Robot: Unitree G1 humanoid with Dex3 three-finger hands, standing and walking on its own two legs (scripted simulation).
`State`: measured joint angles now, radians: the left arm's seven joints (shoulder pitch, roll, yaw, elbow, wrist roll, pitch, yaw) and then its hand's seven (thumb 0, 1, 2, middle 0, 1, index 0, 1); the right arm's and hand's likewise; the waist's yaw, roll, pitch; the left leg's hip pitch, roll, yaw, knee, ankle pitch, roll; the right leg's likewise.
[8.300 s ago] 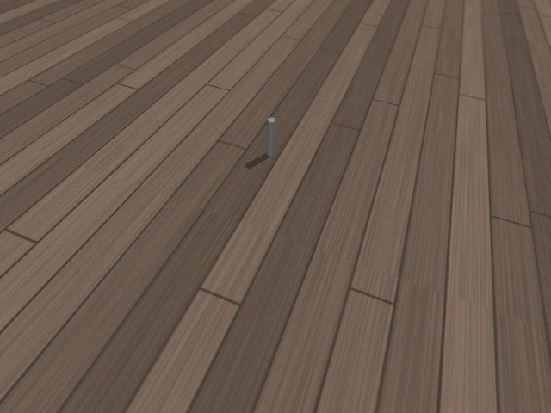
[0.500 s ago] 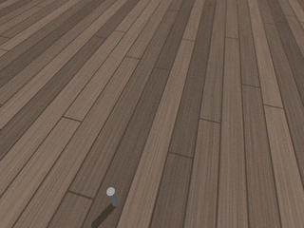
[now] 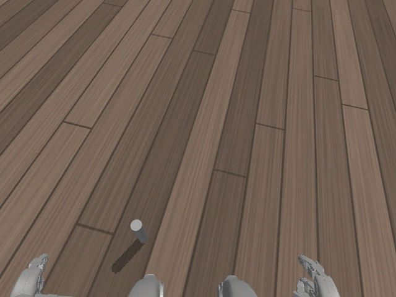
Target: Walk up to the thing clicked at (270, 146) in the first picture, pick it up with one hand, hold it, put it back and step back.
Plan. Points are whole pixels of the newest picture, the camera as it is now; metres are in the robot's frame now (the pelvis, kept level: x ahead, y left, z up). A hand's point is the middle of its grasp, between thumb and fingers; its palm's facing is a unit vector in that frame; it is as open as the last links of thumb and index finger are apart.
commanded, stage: go down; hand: left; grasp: from the side
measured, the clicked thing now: (140, 232) +0.37 +0.20 -0.60
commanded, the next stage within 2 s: none
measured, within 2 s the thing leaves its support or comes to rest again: neither
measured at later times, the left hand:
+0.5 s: hand (55, 294) +0.14 +0.29 -0.15, palm faces +0.10 -0.95 -0.29, open 17.5 cm
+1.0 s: hand (57, 254) +0.23 +0.35 -0.24, palm faces +0.16 -0.97 -0.20, open 17.6 cm
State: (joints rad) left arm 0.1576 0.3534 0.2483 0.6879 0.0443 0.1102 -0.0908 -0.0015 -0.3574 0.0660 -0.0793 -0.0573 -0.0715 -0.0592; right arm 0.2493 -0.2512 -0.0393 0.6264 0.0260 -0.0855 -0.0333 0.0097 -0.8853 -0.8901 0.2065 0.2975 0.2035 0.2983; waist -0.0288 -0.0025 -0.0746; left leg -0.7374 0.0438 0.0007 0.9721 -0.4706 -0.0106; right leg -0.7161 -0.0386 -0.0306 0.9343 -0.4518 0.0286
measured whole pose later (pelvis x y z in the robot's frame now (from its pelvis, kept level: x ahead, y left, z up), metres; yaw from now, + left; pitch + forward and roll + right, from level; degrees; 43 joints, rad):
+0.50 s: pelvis -0.01 +0.00 -0.05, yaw +0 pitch +20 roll -3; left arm 0.29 0.39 0.33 0.42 -0.03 0.14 -0.18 -0.01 -0.56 0.01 -0.09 -0.04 -0.08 -0.04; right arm 0.20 -0.24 -0.01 0.54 0.00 -0.18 -0.07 0.01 -0.89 -0.89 0.21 0.30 0.21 0.30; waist -0.03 0.00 -0.13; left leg -1.01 0.05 -0.04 1.24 -0.57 -0.01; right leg -0.97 -0.04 -0.06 1.18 -0.56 0.02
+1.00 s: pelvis -0.05 -0.01 -0.18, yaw -1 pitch +32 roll -3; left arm -0.18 0.60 0.61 0.84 -0.13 -0.28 -0.48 -0.01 -0.59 0.04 -0.08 -0.07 -0.07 -0.08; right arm 0.12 -0.30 0.01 0.63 -0.01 -0.18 -0.05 0.01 -0.89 -0.89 0.21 0.30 0.21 0.30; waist -0.03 -0.01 -0.16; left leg -1.63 0.04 -0.07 1.75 -0.67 -0.03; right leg -1.59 -0.04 -0.05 1.71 -0.66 0.01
